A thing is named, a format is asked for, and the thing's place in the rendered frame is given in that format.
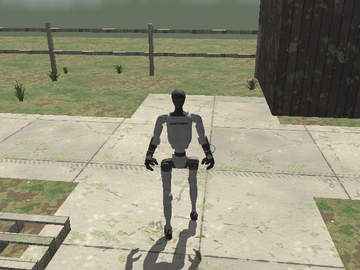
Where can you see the left robot forearm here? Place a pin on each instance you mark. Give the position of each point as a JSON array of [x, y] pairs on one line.
[[151, 150]]

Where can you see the right robot hand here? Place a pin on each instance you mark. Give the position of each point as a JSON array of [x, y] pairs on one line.
[[211, 161]]

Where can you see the right robot forearm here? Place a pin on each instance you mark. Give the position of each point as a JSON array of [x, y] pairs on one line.
[[207, 150]]

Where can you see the right robot upper arm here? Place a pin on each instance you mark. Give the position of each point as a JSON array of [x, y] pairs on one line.
[[196, 118]]

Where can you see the left robot hand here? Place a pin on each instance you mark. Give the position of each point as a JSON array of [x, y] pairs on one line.
[[151, 162]]

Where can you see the left robot upper arm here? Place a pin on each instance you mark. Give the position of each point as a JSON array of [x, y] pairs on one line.
[[158, 129]]

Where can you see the robot head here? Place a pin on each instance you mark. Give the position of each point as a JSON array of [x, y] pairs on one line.
[[178, 98]]

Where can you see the robot left thigh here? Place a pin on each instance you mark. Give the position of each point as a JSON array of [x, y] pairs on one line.
[[166, 174]]

